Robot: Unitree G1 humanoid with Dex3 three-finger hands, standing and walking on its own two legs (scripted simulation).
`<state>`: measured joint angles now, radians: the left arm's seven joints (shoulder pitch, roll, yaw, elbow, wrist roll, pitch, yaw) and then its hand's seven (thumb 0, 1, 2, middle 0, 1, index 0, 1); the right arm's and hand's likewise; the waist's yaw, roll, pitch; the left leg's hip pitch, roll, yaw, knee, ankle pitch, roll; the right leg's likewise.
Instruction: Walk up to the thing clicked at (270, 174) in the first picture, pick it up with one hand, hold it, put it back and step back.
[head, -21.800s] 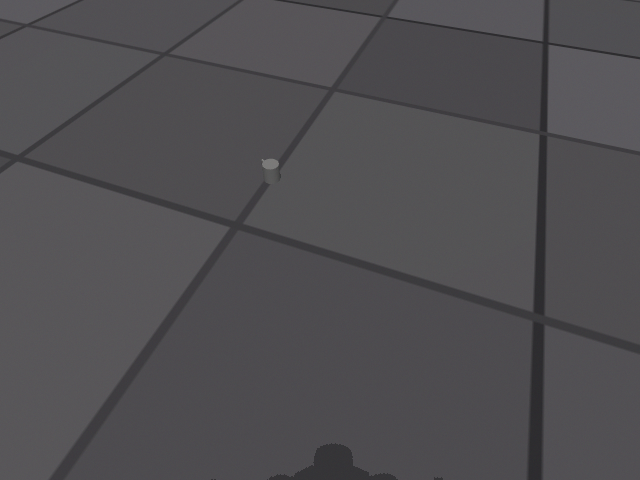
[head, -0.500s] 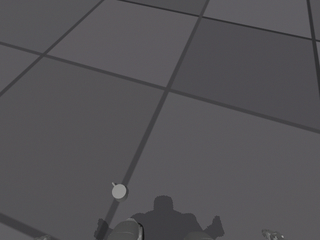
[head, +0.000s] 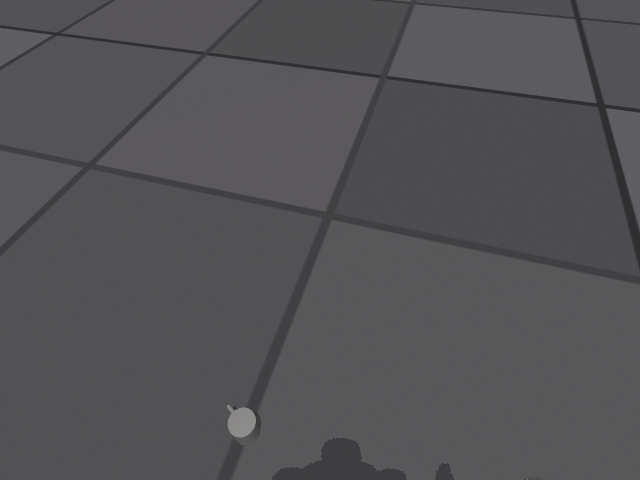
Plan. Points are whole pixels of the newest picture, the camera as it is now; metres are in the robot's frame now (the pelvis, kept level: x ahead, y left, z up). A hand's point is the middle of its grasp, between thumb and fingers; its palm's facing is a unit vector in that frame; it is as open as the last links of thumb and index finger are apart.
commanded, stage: walk up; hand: left
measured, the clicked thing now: (240, 422) +0.39 +0.25 -0.72
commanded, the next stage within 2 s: stand in 0.28 s
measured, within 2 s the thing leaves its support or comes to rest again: neither
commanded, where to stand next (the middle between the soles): +0.01 -0.02 m, yaw +3 degrees
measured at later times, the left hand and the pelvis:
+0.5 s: hand out of the picture +0.08 +0.26 -0.15, palm faces -0.06 -0.95 -0.32, open 7.4 cm; pelvis +0.02 +0.01 +0.01, yaw -1 degrees
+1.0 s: hand out of the picture +0.11 +0.26 -0.15, palm faces -0.06 -0.94 -0.33, open 7.4 cm; pelvis +0.04 +0.01 +0.01, yaw -1 degrees
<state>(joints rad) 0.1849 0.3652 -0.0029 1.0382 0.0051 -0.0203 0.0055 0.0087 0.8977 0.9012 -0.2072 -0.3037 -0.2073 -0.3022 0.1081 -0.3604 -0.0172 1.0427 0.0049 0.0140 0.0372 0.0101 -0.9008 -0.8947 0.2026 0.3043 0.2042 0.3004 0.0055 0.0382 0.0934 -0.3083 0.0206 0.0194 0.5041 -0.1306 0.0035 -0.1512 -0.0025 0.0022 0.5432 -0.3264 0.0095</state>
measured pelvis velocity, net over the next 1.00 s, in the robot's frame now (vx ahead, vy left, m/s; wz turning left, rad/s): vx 0.04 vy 0.01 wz -0.02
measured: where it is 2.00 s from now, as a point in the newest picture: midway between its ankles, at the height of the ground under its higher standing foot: outside the picture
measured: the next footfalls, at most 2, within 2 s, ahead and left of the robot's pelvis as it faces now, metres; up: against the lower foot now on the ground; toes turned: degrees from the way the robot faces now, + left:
left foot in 1.98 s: -0.12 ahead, +0.11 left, +0.00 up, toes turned +3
